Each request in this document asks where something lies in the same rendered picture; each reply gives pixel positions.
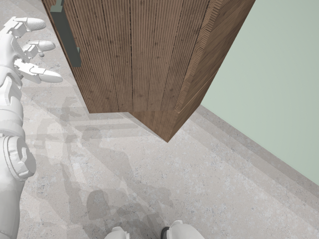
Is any right robot shin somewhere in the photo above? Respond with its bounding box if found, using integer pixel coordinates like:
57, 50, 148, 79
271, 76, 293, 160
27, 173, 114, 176
170, 221, 183, 228

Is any handle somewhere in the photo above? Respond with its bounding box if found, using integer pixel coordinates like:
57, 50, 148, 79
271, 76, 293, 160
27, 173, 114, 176
50, 0, 81, 67

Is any cupboard door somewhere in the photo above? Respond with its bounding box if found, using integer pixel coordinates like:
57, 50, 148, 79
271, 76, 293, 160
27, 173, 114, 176
41, 0, 211, 114

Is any left robot upper arm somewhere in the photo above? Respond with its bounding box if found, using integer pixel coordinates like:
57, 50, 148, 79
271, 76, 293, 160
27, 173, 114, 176
0, 135, 36, 239

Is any robot left hand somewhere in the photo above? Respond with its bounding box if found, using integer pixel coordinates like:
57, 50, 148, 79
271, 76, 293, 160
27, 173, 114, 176
0, 16, 63, 84

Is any left robot forearm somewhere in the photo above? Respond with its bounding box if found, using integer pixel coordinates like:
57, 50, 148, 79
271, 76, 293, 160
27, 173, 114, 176
0, 66, 25, 141

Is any right robot thigh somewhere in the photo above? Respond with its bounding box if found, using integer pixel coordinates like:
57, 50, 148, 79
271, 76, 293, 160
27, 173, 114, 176
166, 224, 205, 239

